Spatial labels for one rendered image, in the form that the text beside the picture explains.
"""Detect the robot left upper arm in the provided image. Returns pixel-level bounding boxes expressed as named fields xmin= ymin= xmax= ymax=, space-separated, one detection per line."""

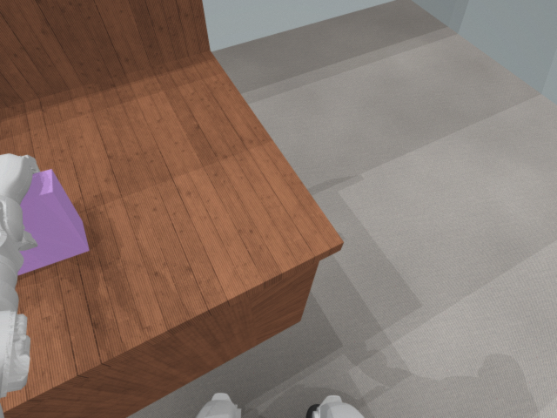
xmin=0 ymin=310 xmax=30 ymax=418

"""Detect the table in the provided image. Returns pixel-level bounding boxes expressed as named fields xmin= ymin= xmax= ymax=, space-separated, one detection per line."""
xmin=0 ymin=0 xmax=344 ymax=418

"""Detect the left robot hand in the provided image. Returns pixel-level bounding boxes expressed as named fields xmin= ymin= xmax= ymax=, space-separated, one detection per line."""
xmin=0 ymin=153 xmax=40 ymax=251

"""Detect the robot left forearm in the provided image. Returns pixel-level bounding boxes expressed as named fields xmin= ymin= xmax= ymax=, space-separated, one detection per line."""
xmin=0 ymin=195 xmax=23 ymax=314

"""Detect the left robot thigh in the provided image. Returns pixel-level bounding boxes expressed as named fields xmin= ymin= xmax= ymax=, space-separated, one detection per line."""
xmin=196 ymin=400 xmax=241 ymax=418

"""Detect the sponge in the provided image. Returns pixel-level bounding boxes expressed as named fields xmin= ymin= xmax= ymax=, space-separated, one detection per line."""
xmin=17 ymin=169 xmax=90 ymax=275

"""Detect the robot right shin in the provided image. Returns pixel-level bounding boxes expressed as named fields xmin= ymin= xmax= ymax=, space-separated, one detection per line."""
xmin=319 ymin=395 xmax=342 ymax=408

